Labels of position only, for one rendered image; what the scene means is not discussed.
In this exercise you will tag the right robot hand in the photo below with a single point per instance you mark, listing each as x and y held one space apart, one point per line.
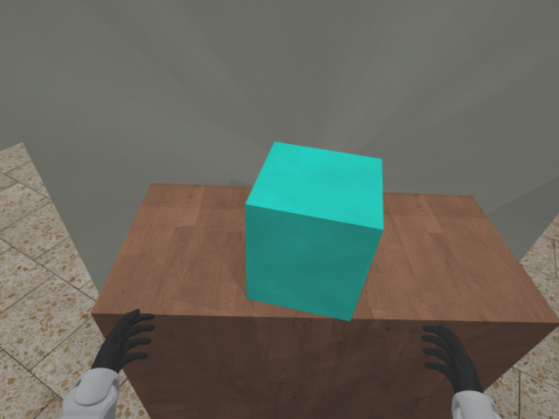
460 369

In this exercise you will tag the left robot hand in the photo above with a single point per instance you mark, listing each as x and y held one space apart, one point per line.
112 352

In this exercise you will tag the pedestal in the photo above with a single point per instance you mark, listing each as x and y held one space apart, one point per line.
215 354

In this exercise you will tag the carton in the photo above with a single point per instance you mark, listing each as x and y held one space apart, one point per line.
313 221

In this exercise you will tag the robot right forearm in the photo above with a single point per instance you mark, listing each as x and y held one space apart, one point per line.
473 405

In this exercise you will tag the robot left forearm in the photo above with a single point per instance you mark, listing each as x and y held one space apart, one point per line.
94 395

